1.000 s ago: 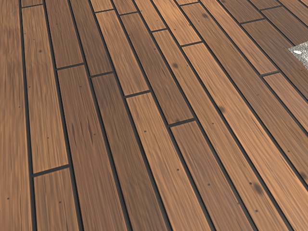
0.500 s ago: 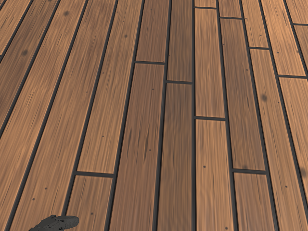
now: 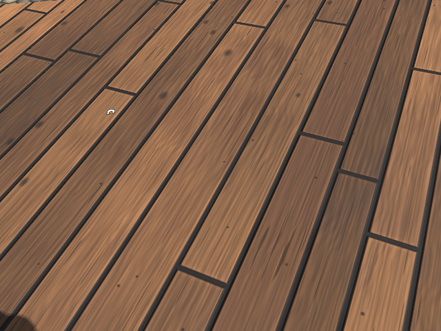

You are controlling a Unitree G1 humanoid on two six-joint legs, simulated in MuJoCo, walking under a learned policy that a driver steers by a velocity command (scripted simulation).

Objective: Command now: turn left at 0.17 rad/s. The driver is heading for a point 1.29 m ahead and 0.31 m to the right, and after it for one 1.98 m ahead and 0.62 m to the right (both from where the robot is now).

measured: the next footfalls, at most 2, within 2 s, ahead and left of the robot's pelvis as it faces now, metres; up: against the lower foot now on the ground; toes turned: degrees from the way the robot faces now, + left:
left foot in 0.20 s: +0.00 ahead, +0.12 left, +0.00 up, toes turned -6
right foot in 0.54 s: +0.11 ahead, -0.13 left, +0.00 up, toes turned -1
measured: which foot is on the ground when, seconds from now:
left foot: up 0.00-0.18, down 0.20-0.54, up 0.56-1.00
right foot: down 0.00-0.32, up 0.34-0.52, down 0.54-1.00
